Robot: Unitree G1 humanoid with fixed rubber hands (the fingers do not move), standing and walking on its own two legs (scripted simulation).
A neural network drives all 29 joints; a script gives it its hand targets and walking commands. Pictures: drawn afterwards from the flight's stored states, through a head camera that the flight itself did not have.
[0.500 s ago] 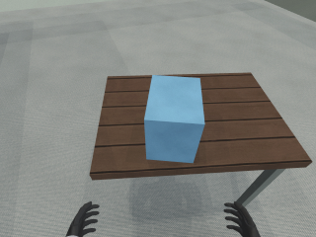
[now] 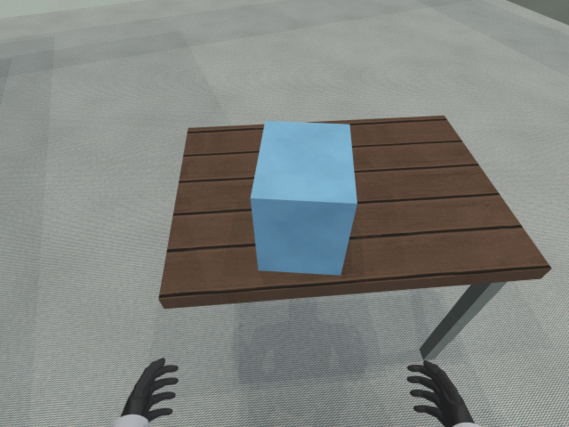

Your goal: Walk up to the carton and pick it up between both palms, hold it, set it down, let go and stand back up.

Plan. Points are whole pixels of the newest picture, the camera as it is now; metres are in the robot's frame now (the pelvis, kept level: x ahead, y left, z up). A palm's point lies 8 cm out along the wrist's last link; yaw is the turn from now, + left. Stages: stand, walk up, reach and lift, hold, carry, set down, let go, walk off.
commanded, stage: let go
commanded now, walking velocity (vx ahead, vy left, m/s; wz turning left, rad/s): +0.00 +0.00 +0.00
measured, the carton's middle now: (303, 198) +0.54 -0.02 -0.03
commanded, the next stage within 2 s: stand in 0.40 s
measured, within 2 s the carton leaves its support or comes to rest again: neither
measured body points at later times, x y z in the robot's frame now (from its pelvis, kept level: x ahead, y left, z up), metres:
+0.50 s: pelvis +0.00 -0.02 +0.00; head +0.01 -0.02 +0.45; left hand +0.16 +0.22 -0.09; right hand +0.15 -0.25 -0.11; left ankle -0.02 +0.11 -0.74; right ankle +0.05 -0.09 -0.74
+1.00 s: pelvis +0.03 -0.01 +0.00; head +0.02 -0.01 +0.45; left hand +0.08 +0.23 -0.13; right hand +0.06 -0.25 -0.15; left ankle -0.02 +0.11 -0.74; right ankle +0.05 -0.09 -0.74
